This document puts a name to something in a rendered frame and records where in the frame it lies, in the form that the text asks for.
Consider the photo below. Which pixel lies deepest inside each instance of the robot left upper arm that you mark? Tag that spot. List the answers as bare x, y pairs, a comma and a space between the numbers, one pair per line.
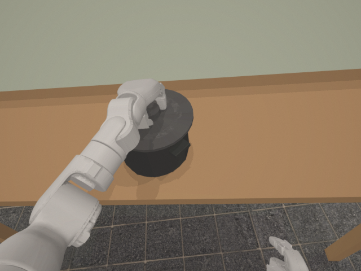
67, 219

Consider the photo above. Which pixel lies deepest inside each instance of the lid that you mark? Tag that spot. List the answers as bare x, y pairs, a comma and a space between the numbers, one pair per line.
170, 127

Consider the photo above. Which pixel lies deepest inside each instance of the robot left hand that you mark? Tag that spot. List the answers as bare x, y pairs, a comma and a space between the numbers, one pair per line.
150, 90

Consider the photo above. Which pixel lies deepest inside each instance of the pot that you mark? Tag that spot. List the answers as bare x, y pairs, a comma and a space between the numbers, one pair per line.
158, 163

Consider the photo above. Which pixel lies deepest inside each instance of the left robot forearm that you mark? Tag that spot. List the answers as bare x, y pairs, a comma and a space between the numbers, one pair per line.
95, 166

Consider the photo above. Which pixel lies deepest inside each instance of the robot right hand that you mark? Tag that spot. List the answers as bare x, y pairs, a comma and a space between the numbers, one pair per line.
293, 261

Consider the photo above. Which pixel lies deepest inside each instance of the knob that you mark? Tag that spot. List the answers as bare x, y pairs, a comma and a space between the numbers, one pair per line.
153, 111

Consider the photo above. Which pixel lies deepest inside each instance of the table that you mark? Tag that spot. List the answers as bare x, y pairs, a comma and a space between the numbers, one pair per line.
281, 138

